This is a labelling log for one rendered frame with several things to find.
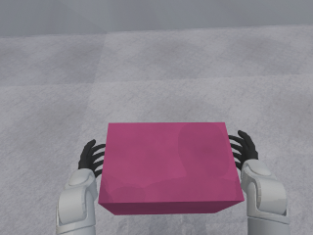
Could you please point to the left robot forearm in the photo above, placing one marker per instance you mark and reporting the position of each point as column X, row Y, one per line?
column 75, row 209

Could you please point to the right robot forearm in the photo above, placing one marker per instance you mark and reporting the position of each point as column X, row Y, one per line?
column 267, row 204

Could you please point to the left robot hand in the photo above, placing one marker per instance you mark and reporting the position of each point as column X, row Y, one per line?
column 87, row 158

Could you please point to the right robot hand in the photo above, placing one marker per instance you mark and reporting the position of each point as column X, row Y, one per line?
column 247, row 149

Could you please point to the carton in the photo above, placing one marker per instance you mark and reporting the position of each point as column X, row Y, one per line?
column 168, row 168

